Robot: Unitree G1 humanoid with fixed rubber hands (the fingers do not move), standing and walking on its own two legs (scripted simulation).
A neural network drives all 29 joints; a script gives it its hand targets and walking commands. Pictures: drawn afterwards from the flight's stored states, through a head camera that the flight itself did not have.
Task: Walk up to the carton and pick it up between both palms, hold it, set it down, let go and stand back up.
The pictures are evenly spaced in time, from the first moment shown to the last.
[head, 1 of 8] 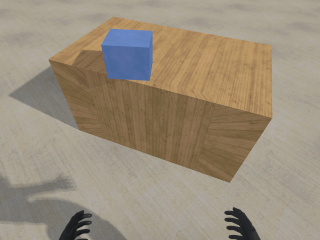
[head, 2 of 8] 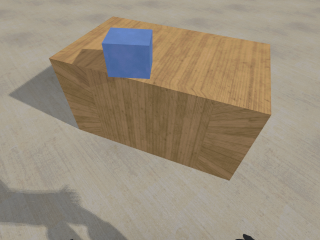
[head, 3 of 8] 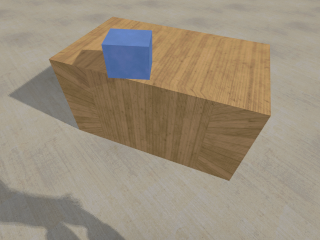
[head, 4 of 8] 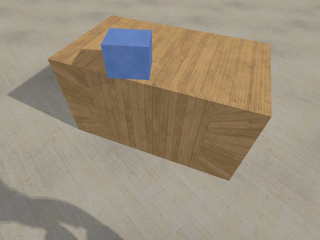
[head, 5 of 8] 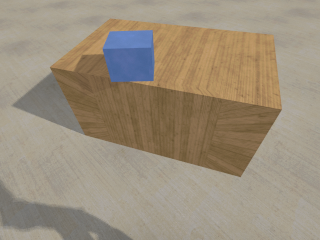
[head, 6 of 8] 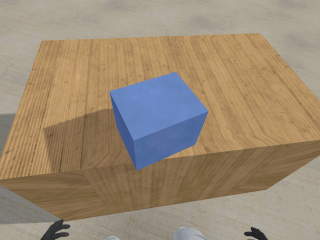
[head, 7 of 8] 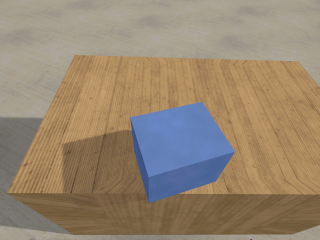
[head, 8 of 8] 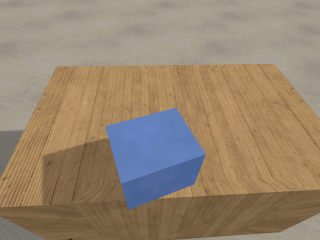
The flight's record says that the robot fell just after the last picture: no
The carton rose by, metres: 0.00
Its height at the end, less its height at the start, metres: +0.00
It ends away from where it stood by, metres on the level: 0.00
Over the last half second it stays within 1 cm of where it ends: yes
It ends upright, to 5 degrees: yes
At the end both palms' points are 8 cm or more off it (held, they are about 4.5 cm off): yes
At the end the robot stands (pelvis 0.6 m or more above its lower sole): yes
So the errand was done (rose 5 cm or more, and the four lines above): no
